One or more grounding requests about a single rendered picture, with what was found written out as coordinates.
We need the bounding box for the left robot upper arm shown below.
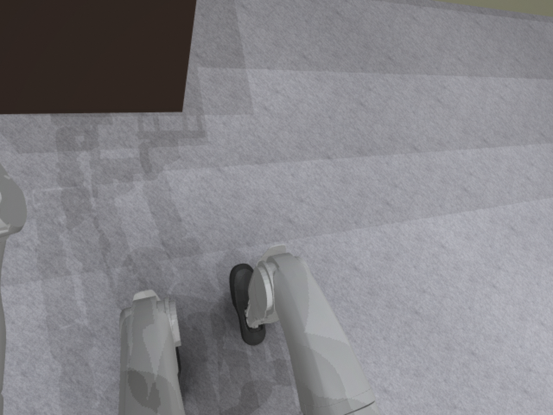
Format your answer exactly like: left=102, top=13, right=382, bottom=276
left=0, top=163, right=27, bottom=415

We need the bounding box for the robot thigh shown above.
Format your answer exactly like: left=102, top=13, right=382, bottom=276
left=254, top=252, right=381, bottom=415
left=118, top=296, right=185, bottom=415

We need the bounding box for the cabinet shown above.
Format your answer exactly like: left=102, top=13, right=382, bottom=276
left=0, top=0, right=196, bottom=114

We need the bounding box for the robot right thigh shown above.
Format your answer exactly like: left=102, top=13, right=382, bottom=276
left=254, top=252, right=381, bottom=415

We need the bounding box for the robot left thigh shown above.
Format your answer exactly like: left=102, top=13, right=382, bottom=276
left=118, top=296, right=185, bottom=415

